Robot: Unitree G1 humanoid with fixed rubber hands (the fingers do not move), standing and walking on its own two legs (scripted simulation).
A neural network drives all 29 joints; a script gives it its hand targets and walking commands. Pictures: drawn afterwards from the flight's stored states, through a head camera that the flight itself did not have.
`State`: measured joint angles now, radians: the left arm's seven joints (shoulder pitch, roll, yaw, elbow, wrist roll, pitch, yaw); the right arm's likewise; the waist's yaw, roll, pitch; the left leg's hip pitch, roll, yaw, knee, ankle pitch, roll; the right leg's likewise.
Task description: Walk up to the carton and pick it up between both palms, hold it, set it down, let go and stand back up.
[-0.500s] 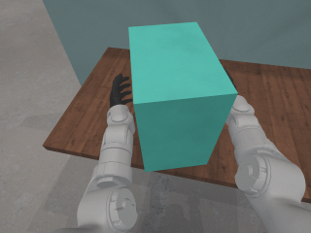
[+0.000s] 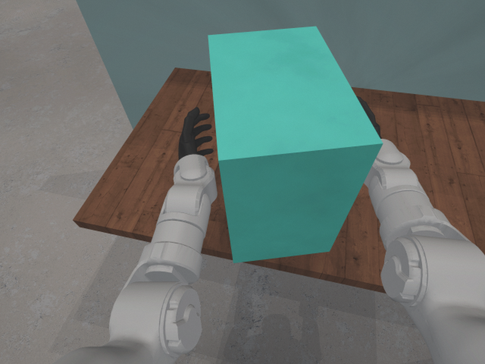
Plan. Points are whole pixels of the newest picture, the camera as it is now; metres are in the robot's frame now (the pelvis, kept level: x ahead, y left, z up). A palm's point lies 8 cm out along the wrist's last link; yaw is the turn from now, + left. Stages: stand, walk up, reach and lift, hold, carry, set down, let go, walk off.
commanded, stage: set down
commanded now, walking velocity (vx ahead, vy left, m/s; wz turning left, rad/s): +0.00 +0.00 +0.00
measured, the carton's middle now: (272, 150) +0.49 +0.05 +0.07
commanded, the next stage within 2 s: none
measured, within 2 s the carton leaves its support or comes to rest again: neither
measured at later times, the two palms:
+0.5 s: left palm (165, 126) +0.41 +0.21 +0.18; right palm (421, 100) +0.53 -0.16 +0.19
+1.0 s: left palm (147, 116) +0.39 +0.22 +0.21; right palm (423, 78) +0.52 -0.15 +0.23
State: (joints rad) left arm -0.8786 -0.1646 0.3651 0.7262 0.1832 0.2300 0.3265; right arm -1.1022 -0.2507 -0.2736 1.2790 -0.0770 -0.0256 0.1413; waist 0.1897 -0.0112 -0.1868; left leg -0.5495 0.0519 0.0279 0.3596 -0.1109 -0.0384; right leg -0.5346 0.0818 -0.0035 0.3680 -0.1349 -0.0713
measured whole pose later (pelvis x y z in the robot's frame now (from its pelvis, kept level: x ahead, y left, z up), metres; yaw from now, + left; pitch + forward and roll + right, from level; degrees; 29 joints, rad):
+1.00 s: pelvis -0.01 +0.00 +0.00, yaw +2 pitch +16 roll +0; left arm -0.97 0.02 0.20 0.42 -0.14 0.69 0.34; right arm -1.29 -0.61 0.10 1.15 0.39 0.33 0.18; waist 0.24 0.03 -0.19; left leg -0.56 0.04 0.00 0.38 -0.11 -0.04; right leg -0.52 0.07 -0.03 0.37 -0.13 -0.07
